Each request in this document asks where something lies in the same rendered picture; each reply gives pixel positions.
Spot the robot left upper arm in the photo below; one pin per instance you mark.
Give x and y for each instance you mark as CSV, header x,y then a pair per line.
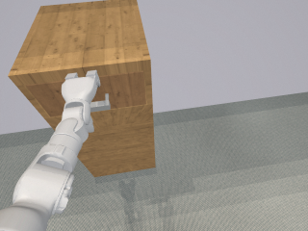
x,y
44,192

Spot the cabinet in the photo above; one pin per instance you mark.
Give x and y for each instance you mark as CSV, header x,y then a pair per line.
x,y
106,36

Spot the left robot forearm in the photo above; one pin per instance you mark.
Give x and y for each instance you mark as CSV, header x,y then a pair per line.
x,y
66,142

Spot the drawer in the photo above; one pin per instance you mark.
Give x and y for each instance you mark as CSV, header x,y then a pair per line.
x,y
124,89

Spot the handle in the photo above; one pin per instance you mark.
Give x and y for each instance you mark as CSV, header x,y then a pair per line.
x,y
103,105

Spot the left robot hand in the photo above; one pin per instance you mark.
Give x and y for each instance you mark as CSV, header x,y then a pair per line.
x,y
83,88

